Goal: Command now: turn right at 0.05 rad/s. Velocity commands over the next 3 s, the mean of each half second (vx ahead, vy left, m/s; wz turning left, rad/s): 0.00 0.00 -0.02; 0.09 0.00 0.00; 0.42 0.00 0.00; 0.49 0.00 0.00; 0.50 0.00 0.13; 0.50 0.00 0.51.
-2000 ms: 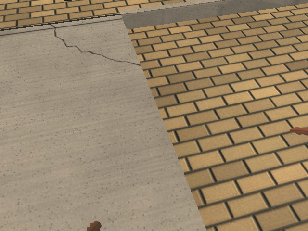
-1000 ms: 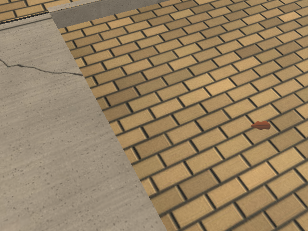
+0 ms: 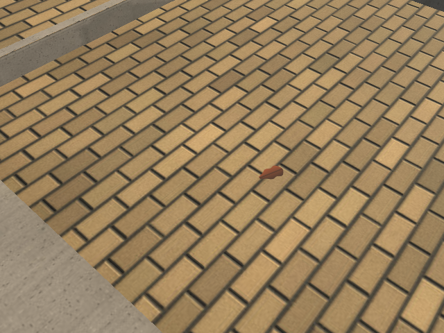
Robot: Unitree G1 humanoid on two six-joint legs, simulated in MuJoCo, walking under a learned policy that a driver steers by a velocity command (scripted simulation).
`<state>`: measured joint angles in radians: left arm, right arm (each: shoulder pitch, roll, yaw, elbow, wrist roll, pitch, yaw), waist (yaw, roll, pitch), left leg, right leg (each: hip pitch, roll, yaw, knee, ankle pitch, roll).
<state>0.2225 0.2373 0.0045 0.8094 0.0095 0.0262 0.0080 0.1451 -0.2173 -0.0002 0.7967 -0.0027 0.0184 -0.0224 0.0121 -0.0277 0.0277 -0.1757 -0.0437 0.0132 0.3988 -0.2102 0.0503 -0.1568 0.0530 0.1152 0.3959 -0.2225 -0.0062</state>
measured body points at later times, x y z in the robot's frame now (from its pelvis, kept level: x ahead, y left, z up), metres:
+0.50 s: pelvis +0.01 +0.02 +0.00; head +0.01 +0.03 +0.45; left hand +0.04 +0.27 -0.15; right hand +0.07 -0.24 -0.14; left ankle +0.00 +0.09 -0.74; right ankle -0.01 -0.12 -0.74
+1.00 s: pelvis +0.04 +0.01 +0.00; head +0.04 +0.00 +0.45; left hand +0.07 +0.26 -0.15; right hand +0.00 -0.25 -0.15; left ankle +0.00 +0.09 -0.74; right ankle +0.03 -0.10 -0.71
